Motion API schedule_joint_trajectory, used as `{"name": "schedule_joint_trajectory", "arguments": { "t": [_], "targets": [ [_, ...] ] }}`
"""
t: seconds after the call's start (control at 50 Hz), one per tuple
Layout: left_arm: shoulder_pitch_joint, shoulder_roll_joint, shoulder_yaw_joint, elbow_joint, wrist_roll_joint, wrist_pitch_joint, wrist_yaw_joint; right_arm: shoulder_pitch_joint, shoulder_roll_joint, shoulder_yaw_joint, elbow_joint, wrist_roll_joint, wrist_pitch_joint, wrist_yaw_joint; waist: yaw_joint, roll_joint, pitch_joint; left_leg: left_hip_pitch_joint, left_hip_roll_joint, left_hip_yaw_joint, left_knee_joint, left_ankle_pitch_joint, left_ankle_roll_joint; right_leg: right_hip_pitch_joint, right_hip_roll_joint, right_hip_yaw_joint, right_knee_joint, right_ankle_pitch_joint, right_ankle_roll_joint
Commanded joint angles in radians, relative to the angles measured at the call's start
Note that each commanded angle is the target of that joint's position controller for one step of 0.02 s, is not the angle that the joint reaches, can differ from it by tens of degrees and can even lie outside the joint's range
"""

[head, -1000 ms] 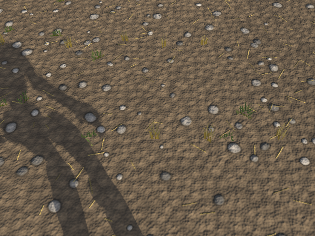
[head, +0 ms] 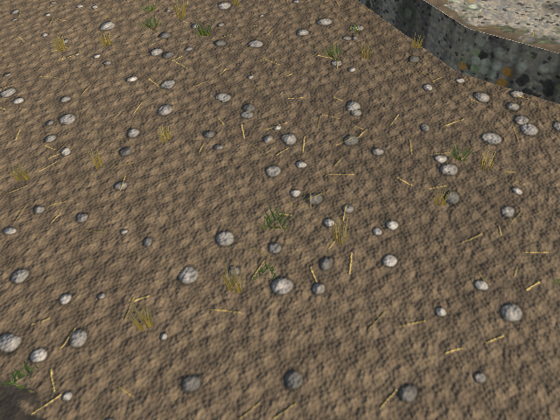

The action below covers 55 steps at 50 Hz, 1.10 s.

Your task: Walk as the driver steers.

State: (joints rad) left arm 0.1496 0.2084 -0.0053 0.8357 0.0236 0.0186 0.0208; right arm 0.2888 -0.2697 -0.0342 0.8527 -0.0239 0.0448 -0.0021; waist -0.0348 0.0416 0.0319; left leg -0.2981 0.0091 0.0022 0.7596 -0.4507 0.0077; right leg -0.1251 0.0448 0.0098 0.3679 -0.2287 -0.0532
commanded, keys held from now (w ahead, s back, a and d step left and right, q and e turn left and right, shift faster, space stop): w+q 0.66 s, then w+e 0.20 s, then e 0.14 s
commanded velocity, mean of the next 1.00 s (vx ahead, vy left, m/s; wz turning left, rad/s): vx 0.40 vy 0.00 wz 0.29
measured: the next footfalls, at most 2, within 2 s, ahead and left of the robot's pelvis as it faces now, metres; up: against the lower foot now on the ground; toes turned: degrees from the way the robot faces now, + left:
left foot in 0.34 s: +0.13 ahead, +0.16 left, +0.00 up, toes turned +13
right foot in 0.86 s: +0.52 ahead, +0.16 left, +0.00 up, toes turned +21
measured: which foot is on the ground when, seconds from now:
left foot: up 0.00-0.32, down 0.34-0.86, up 0.88-1.00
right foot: down 0.00-0.34, up 0.36-0.84, down 0.86-1.00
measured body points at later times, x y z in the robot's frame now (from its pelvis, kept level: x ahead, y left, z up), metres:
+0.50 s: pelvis +0.12 +0.10 +0.00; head +0.14 +0.13 +0.45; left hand +0.15 +0.38 -0.14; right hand +0.25 -0.16 -0.11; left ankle +0.09 +0.15 -0.75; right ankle +0.13 -0.05 -0.67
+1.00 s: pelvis +0.40 +0.17 -0.01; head +0.44 +0.18 +0.43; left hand +0.39 +0.46 -0.14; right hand +0.55 -0.05 -0.15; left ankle +0.26 +0.23 -0.64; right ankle +0.48 +0.14 -0.75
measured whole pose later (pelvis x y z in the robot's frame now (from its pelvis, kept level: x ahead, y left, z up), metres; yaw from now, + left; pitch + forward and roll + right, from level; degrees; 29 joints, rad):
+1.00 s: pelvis +0.40 +0.17 -0.01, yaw +20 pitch +0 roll -1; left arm 0.22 0.28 0.04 0.87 0.01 -0.06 -0.01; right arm 0.27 -0.26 -0.03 0.85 -0.04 -0.06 -0.01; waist 0.00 0.02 0.09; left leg -0.37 -0.05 -0.03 1.23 -0.35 0.03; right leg -0.31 0.12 -0.03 0.45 -0.13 -0.11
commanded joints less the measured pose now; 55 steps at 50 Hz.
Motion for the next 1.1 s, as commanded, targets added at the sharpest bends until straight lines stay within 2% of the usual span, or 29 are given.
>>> {"name": "schedule_joint_trajectory", "arguments": {
  "t": [0.02,0.06,0.16,0.26,0.3,0.32,0.34,0.36,0.38,0.4,0.42,0.44,0.48,0.52,0.56,0.66,0.74,0.78,0.82,0.84,0.86,0.88,0.9,0.92,0.94,0.96,0.98,1.04,1.1],
  "targets": [
    [0.109,0.202,0.057,0.011,0.0,-0.008,0.008,-0.04,-0.119,-0.037,-0.05,-0.005,-0.016,0.017,0.078,-0.18,0.048,-0.239,-0.008,-0.032,0.133,0.018,0.0,0.106,-0.277,0.253,-0.246,-0.236,-0.145],
    [0.11,0.196,0.062,0.02,-0.001,-0.025,0.01,-0.066,-0.104,-0.039,-0.057,-0.003,-0.025,0.027,0.076,-0.17,0.086,-0.3,0.007,-0.04,0.139,0.059,0.001,0.117,-0.291,0.242,-0.28,-0.273,-0.146],
    [0.119,0.193,0.076,0.032,0.003,-0.071,0.005,-0.11,-0.069,-0.036,-0.076,-0.007,-0.04,0.046,0.073,-0.15,0.059,-0.274,0.04,-0.001,0.048,0.111,0.007,0.101,-0.317,0.154,-0.275,-0.217,-0.156],
    [0.11,0.232,0.096,0.027,0.007,-0.086,-0.012,-0.137,-0.079,-0.036,-0.114,0.001,-0.038,0.071,0.056,-0.164,0.068,-0.112,0.039,0.057,-0.099,0.115,0.057,-0.018,-0.332,0.063,-0.24,-0.234,-0.133],
    [0.088,0.244,0.102,0.021,0.003,-0.083,-0.017,-0.069,-0.08,-0.039,-0.1,-0.002,-0.045,0.07,0.009,-0.129,0.061,0.034,0.005,0.104,-0.185,0.152,0.083,-0.096,-0.319,0.002,-0.149,-0.217,-0.111],
    [0.091,0.236,0.099,0.019,0.005,-0.08,-0.018,0.011,-0.096,-0.047,-0.073,-0.01,-0.052,0.065,-0.025,-0.088,0.034,0.159,-0.036,0.116,-0.214,0.127,0.098,-0.16,-0.289,-0.051,-0.021,-0.139,-0.095],
    [0.102,0.197,0.084,0.014,0.018,-0.079,-0.021,0.165,-0.141,-0.069,-0.021,-0.016,-0.063,0.054,-0.082,0.042,-0.04,0.327,-0.019,0.023,-0.292,0.041,0.123,-0.233,-0.221,-0.144,0.266,-0.026,-0.061],
    [0.044,0.101,0.054,-0.07,0.016,-0.083,-0.034,0.277,-0.274,-0.099,-0.019,-0.014,-0.074,0.036,-0.122,0.36,-0.081,0.469,0.285,-0.561,-0.541,-0.298,0.247,-0.542,-0.052,-0.229,0.665,-0.238,0.014],
    [0.012,0.151,0.063,-0.08,0.036,-0.085,-0.037,0.231,-0.255,-0.085,-0.031,0.003,-0.075,0.034,-0.082,0.223,-0.044,0.426,0.341,-0.793,-0.65,-0.335,0.295,-0.675,-0.024,-0.017,0.803,-0.317,0.008],
    [0.006,0.181,0.068,-0.077,0.024,-0.093,-0.048,0.161,-0.229,-0.079,-0.05,0.006,-0.072,0.03,-0.047,0.112,0.017,0.372,0.326,-0.67,-0.606,-0.233,0.293,-0.696,-0.09,0.027,0.832,-0.221,-0.003],
    [0.026,0.192,0.068,-0.059,0.009,-0.101,-0.055,0.109,-0.187,-0.07,-0.062,0.005,-0.074,0.028,-0.012,0.028,0.041,0.311,0.274,-0.548,-0.582,-0.063,0.263,-0.646,-0.124,0.029,0.79,-0.114,-0.003],
    [0.04,0.187,0.068,-0.047,0.012,-0.102,-0.055,0.076,-0.172,-0.064,-0.074,0.01,-0.079,0.024,0.012,-0.002,0.041,0.279,0.223,-0.458,-0.582,0.085,0.235,-0.597,-0.141,0.028,0.732,-0.063,0.005],
    [0.066,0.181,0.063,-0.028,0.033,-0.08,-0.056,0.063,-0.147,-0.053,-0.075,0.02,-0.095,0.018,0.033,0.022,0.004,0.269,0.16,-0.348,-0.579,0.349,0.214,-0.532,-0.138,0.008,0.695,0.001,0.036],
    [0.043,0.167,0.061,-0.04,0.032,-0.06,-0.056,0.103,-0.15,-0.054,-0.055,0.03,-0.108,0.016,0.037,0.011,-0.004,0.276,0.14,-0.303,-0.568,0.516,0.222,-0.548,-0.125,-0.007,0.676,0.026,0.065],
    [-0.026,0.155,0.056,-0.067,0.027,-0.05,-0.054,0.144,-0.151,-0.056,-0.038,0.03,-0.109,0.012,0.021,0.007,0.012,0.28,0.127,-0.289,-0.57,0.562,0.222,-0.595,-0.118,-0.02,0.63,0.065,0.085],
    [-0.215,0.131,0.04,-0.142,0.019,-0.055,-0.061,0.22,-0.138,-0.053,-0.007,0.023,-0.105,0.0,-0.031,0.025,0.044,0.296,0.096,-0.291,-0.544,0.677,0.204,-0.623,-0.079,-0.038,0.418,0.187,0.099],
    [-0.284,0.109,0.023,-0.167,0.005,-0.068,-0.066,0.243,-0.114,-0.039,0.027,0.015,-0.116,-0.01,-0.056,0.039,0.06,0.321,0.116,-0.242,-0.579,0.795,0.166,-0.493,-0.057,-0.092,0.227,0.273,0.037],
    [-0.218,0.138,0.032,-0.154,0.001,-0.071,-0.059,0.203,-0.135,-0.039,0.031,0.008,-0.124,-0.013,-0.011,0.051,0.043,0.352,0.134,-0.21,-0.54,0.967,0.138,-0.373,-0.03,-0.094,0.173,0.227,-0.016],
    [-0.013,0.186,0.053,-0.088,-0.006,-0.077,-0.041,0.179,-0.16,-0.044,0.038,-0.009,-0.124,-0.018,0.075,0.065,-0.065,0.419,0.13,-0.17,-0.321,1.257,0.112,-0.184,0.033,-0.101,0.168,0.112,-0.061],
    [0.146,0.199,0.062,-0.039,-0.007,-0.083,-0.029,0.16,-0.168,-0.046,0.039,-0.011,-0.12,-0.017,0.152,0.046,-0.137,0.388,0.109,-0.132,-0.121,1.25,0.102,-0.021,0.028,-0.098,0.11,0.132,-0.085],
    [0.296,0.245,0.077,-0.012,0.012,-0.087,-0.014,0.17,-0.131,-0.034,0.022,-0.009,-0.121,-0.015,0.198,-0.029,-0.24,0.23,0.077,-0.106,0.15,0.984,0.098,0.204,-0.133,0.089,0.117,0.005,-0.132],
    [0.328,0.347,0.107,-0.002,0.03,-0.085,-0.015,0.305,-0.034,-0.017,0.016,0.026,-0.117,-0.004,0.117,-0.294,-0.327,-0.142,-0.131,-0.032,0.582,0.207,0.024,0.454,-0.416,0.644,0.058,0.072,-0.328],
    [0.236,0.266,0.095,-0.003,-0.02,-0.073,-0.032,0.256,-0.117,-0.025,0.018,-0.01,-0.124,-0.01,0.092,-0.179,-0.275,-0.243,-0.123,-0.089,0.647,-0.004,0.042,0.372,-0.402,0.794,-0.066,0.195,-0.334],
    [0.124,0.223,0.087,-0.026,-0.03,-0.074,-0.034,0.16,-0.121,-0.026,-0.005,-0.01,-0.129,-0.01,0.052,-0.113,-0.122,-0.278,-0.058,-0.105,0.628,0.079,0.039,0.224,-0.377,0.597,-0.05,0.314,-0.319],
    [0.096,0.174,0.076,-0.029,-0.021,-0.079,-0.038,0.085,-0.122,-0.02,-0.021,-0.014,-0.134,-0.01,0.056,-0.032,-0.077,-0.261,-0.03,-0.09,0.59,0.112,0.033,0.131,-0.332,0.474,-0.047,0.524,-0.3],
    [0.105,0.158,0.07,-0.02,-0.019,-0.085,-0.035,0.048,-0.115,-0.02,-0.037,-0.015,-0.128,-0.007,0.042,-0.021,-0.045,-0.248,-0.01,-0.087,0.553,0.11,0.023,0.066,-0.286,0.382,-0.048,0.687,-0.279],
    [0.117,0.147,0.065,0.0,-0.023,-0.089,-0.032,0.043,-0.108,-0.017,-0.051,-0.02,-0.115,-0.004,0.02,-0.033,-0.043,-0.217,0.004,-0.084,0.499,0.108,0.009,0.018,-0.247,0.316,-0.059,0.772,-0.255],
    [0.141,0.19,0.076,0.016,-0.022,-0.093,-0.032,0.05,-0.068,-0.004,-0.062,-0.017,-0.081,-0.002,-0.009,-0.064,-0.074,-0.167,0.002,-0.052,0.374,0.101,-0.03,-0.049,-0.203,0.234,-0.054,0.929,-0.238],
    [0.161,0.211,0.083,0.014,-0.016,-0.074,-0.029,-0.023,-0.059,0.004,-0.092,-0.011,-0.063,-0.009,0.002,-0.088,-0.085,-0.172,-0.004,-0.021,0.231,0.166,-0.056,-0.086,-0.162,0.206,-0.044,0.918,-0.206]
  ]
}}
Over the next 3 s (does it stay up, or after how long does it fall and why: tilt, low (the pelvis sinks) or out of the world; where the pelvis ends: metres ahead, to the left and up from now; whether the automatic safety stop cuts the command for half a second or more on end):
stays up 0.90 0.17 -0.03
